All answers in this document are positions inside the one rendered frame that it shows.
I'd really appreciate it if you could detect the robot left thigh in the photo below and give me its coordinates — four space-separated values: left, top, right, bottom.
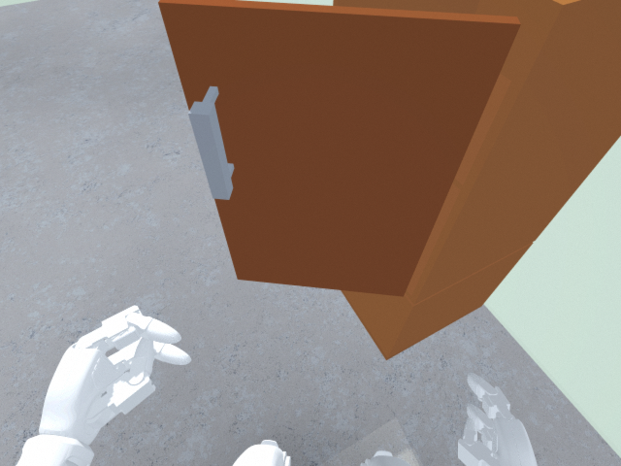
233 445 291 466

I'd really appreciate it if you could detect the left robot forearm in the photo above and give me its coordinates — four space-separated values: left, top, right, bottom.
16 434 94 466

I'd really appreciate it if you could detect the right robot hand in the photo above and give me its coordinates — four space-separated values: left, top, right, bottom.
458 373 538 466

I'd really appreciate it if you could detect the handle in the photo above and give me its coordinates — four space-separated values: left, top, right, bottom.
188 86 234 200

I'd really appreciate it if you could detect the left robot hand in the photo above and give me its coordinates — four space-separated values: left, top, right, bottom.
39 306 191 445

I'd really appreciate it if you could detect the cupboard door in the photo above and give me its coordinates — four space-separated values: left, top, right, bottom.
158 0 521 297

